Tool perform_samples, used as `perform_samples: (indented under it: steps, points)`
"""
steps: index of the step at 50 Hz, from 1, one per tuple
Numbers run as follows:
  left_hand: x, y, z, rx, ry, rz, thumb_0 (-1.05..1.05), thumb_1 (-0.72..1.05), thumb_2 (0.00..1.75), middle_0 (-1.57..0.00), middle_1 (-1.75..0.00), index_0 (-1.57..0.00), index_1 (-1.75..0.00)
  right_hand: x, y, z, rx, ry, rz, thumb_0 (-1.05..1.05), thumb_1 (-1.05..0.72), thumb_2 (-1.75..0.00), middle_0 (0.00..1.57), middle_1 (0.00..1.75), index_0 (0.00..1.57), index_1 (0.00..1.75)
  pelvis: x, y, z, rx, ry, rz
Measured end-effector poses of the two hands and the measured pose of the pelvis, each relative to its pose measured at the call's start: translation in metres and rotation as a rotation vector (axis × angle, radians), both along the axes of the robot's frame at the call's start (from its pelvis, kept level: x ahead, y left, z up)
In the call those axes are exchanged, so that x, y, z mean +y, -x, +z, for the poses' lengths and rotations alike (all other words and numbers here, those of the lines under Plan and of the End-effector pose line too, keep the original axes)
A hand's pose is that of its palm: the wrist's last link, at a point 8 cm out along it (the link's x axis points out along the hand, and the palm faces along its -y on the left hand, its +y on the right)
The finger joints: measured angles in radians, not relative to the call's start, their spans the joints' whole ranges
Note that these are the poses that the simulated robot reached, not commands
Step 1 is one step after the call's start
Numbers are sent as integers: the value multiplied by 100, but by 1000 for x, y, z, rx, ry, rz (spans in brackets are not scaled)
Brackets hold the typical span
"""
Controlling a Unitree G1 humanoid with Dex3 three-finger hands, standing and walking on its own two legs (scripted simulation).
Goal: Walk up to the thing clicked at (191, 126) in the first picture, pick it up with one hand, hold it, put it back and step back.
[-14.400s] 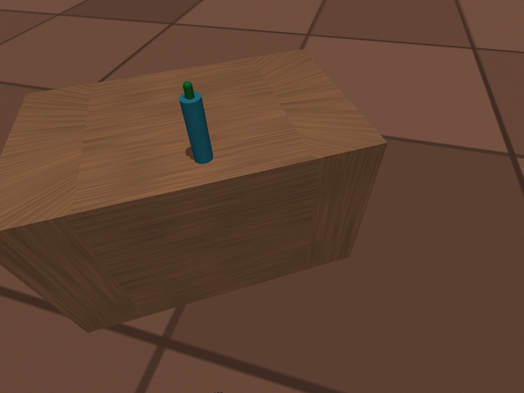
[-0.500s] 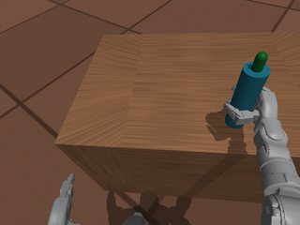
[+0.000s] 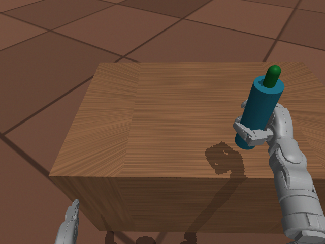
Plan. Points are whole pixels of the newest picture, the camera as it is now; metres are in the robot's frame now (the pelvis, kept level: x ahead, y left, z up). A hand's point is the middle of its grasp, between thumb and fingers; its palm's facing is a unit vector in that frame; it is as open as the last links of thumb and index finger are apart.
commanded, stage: lift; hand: right
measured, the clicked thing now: (257, 111) +0.37 -0.17 +0.17
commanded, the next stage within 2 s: hold in 0.66 s
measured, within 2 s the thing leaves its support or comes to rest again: neither
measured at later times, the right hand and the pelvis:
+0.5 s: hand (258, 124) +0.34 -0.17 +0.16, palm faces +0.09 +1.00 -0.01, open 8.1 cm; pelvis -0.01 +0.00 +0.01, yaw +0 degrees
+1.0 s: hand (267, 118) +0.33 -0.17 +0.19, palm faces +0.09 +1.00 -0.02, open 8.0 cm; pelvis +0.00 +0.00 +0.02, yaw -1 degrees
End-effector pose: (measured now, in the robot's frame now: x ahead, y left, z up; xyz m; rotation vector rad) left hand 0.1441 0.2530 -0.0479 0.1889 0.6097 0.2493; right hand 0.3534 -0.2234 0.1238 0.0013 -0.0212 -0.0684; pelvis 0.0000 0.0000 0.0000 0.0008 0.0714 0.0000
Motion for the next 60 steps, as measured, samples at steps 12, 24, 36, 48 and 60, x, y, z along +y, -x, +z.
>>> perform_samples:
  steps: [12,24,36,48,60]
  points:
    - [8,8,-1,5,-2,24,-1,-53,4,-5,-5,-6,-4,6,25,26,-27,7,-21,-2,24,-120,84,119,85,119,3,6,6,-49,2,1]
    - [2,4,2,-28,26,6,-1,-52,4,-5,-5,-6,-4,6,41,38,3,13,-18,-2,24,-120,84,119,85,119,5,9,11,-78,1,-6]
    - [6,6,-3,-3,13,11,-1,-52,4,-5,-5,-6,-4,4,47,52,-15,18,-21,-2,23,-119,84,118,85,119,4,9,13,-90,0,-8]
    - [7,-4,-3,-22,27,17,-1,-53,4,-5,-5,-6,-4,2,49,64,-13,26,-18,-2,22,-119,84,119,85,119,4,4,16,-95,-1,-12]
    - [9,-15,-1,-27,24,13,-1,-53,5,-5,-5,-6,-5,2,46,76,-17,36,2,-2,22,-119,84,119,84,119,2,0,17,-100,-4,-16]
